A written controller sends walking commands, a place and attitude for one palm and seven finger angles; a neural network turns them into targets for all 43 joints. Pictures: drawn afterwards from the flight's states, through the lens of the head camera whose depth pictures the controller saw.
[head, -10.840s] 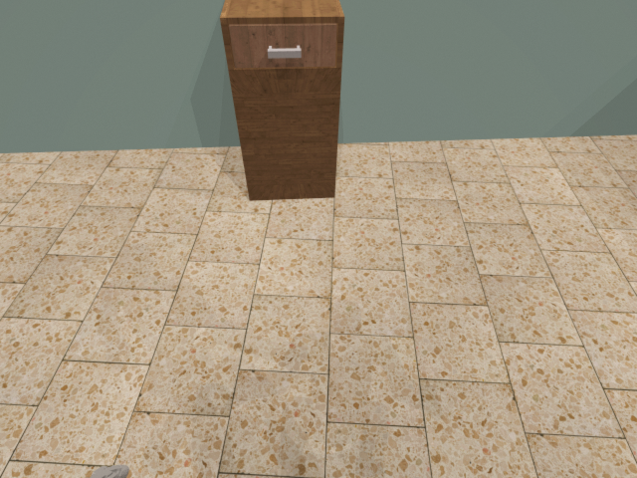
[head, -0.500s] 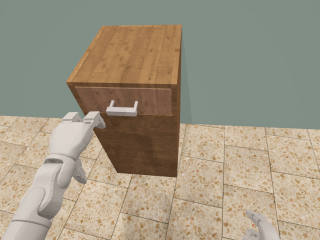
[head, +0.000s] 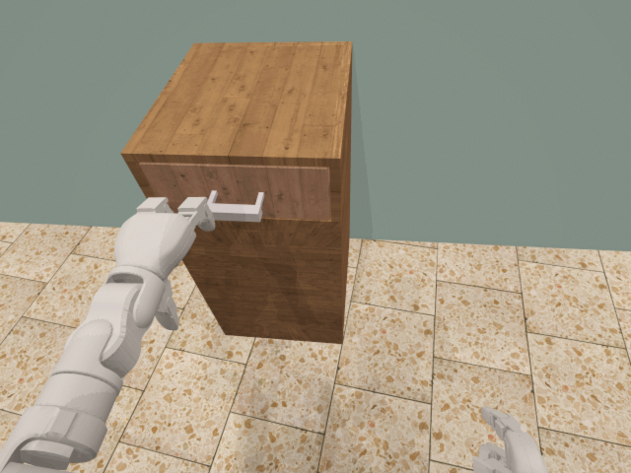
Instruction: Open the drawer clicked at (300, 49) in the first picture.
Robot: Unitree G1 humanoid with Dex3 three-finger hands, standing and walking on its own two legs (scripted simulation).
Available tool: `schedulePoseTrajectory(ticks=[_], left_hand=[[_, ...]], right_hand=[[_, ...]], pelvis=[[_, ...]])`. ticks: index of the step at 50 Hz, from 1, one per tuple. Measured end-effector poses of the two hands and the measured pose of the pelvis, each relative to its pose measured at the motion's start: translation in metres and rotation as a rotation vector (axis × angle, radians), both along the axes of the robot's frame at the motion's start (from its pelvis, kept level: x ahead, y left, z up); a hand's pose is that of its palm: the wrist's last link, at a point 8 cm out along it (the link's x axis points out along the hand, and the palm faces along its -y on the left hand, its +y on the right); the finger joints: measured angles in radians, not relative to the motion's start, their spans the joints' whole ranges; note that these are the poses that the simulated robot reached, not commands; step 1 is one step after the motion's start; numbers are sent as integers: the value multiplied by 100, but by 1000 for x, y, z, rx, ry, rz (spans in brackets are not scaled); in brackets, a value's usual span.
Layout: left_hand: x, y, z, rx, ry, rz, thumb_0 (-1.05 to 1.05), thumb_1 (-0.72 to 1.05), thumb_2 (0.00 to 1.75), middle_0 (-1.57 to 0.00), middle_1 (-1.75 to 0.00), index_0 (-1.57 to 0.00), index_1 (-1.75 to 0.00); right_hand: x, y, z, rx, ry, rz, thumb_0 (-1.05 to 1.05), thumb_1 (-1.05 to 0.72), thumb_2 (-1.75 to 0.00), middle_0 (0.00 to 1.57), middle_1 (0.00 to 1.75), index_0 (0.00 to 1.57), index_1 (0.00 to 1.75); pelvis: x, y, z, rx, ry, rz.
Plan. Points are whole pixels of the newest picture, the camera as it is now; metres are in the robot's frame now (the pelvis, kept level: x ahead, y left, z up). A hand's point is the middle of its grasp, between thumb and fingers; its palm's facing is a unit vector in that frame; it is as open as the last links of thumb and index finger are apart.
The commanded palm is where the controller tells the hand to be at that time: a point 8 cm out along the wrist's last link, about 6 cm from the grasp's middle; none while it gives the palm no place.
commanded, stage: move the hooked fingers above the handle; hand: left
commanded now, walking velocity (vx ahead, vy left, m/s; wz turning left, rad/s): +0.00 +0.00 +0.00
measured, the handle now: (234, 204) +0.57 +0.24 -0.06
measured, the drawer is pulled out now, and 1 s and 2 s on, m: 0.00 0.00 0.00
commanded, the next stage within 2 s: lower the fingers behind the handle in 1.90 s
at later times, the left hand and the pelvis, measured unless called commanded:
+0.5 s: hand (196, 232) +0.43 +0.24 +0.03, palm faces -0.06 -0.02 -1.00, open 13.8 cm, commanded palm +0.42 +0.24 +0.09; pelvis +0.00 +0.01 -0.01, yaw -1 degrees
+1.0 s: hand (211, 213) +0.49 +0.24 +0.01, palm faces -0.07 -0.02 -1.00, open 13.8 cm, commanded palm +0.49 +0.24 +0.07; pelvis +0.01 +0.03 -0.02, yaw -2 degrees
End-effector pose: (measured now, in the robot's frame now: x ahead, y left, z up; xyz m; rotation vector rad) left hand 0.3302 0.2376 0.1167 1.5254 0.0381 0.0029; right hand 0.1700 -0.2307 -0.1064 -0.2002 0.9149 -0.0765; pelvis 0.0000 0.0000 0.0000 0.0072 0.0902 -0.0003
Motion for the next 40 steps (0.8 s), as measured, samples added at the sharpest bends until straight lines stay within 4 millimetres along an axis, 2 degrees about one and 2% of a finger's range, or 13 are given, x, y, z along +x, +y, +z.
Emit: schedulePoseTrajectory(ticks=[6, 15, 31, 40], left_hand=[[23, -2, -6, 4, 3, -7, 0, -49, 30, -32, -120, -32, -120], [46, 1, -21, 16, 27, -8, 0, -49, 31, -32, -120, -32, -120], [101, 3, -36, 28, 58, -15, 0, -49, 31, -32, -120, -32, -120], [122, 7, -45, 20, 53, -18, 0, -48, 31, -32, -120, -32, -120]], right_hand=[[-27, -13, -9, -17, 74, -58, 1, -91, -90, 20, 30, 20, 30], [-70, -25, -20, -44, 191, -133, 1, -91, -90, 20, 30, 20, 30], [-116, -21, -27, -63, 301, -211, 1, -91, -90, 20, 30, 20, 30], [-143, -19, -29, -76, 377, -247, 1, -91, -90, 21, 30, 20, 30]], pelvis=[[2, 2, -3, 1, 32, -12], [4, 7, -6, -1, 69, -19], [4, 16, -13, -10, 145, -28], [6, 22, -17, -16, 189, -38]])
